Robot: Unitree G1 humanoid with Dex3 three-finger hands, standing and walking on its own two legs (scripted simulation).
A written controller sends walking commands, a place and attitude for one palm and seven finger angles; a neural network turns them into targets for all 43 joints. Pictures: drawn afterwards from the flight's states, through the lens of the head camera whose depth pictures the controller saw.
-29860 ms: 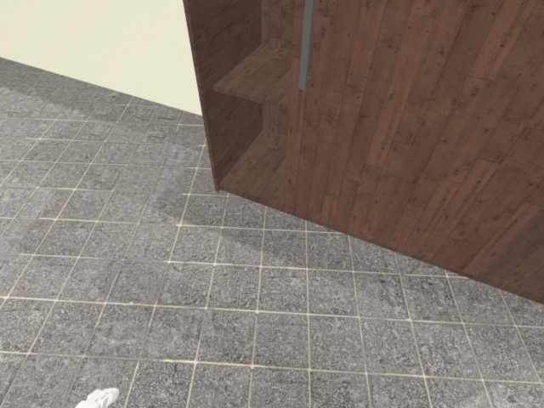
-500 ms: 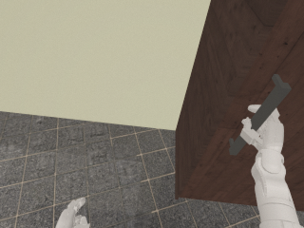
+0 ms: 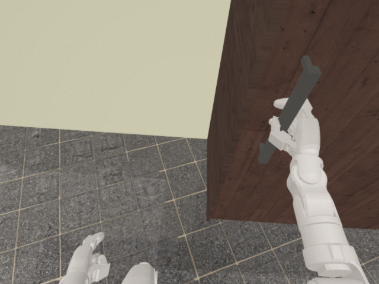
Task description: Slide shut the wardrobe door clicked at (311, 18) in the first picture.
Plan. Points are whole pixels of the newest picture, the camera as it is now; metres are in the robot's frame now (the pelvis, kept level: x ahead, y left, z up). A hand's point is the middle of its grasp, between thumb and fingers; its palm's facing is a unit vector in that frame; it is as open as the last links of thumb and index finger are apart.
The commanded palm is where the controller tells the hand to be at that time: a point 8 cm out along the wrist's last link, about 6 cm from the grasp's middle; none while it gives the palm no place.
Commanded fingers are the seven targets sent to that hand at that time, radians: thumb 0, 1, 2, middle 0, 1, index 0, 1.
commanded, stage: stop walking and hold the door there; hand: right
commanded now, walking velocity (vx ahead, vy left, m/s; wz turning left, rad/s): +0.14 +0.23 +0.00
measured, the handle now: (280, 119) +0.45 -0.18 +0.09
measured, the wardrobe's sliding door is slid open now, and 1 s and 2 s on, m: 0.00 0.00 0.00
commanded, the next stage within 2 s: loosen the grip on the handle in 1.00 s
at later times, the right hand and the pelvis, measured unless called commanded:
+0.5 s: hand (273, 133) +0.39 -0.15 +0.11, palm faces +0.18 +0.97 -0.17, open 6.0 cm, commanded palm +0.37 -0.16 +0.11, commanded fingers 0.00 -0.90 -0.90 0.45 1.40 0.45 1.40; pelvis +0.00 +0.01 +0.01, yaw +0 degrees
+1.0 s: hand (272, 131) +0.40 -0.15 +0.10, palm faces +0.27 +0.94 -0.19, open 6.0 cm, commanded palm +0.37 -0.18 +0.11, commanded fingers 0.00 -0.90 -0.90 0.45 1.40 0.45 1.40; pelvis +0.02 +0.05 +0.00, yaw +0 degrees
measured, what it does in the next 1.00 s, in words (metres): steps on the spot: left foot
